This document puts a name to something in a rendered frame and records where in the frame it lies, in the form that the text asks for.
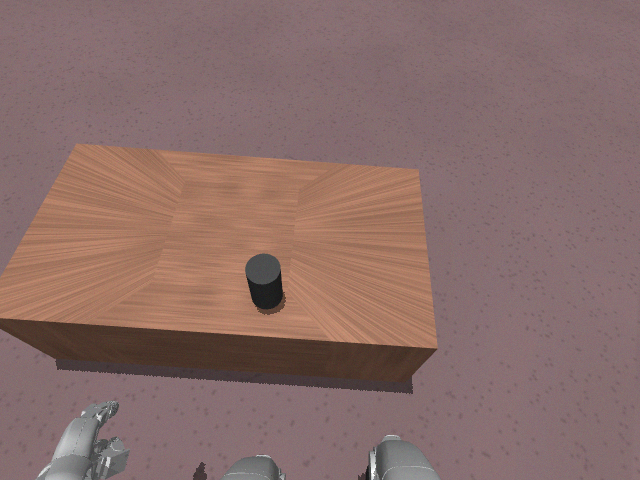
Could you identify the left robot hand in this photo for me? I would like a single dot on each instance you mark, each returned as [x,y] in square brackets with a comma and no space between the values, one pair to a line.
[79,438]

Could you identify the left robot arm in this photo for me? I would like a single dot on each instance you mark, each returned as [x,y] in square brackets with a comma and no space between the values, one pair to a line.
[69,467]

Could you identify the can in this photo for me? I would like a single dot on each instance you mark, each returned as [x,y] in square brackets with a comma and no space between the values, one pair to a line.
[263,274]

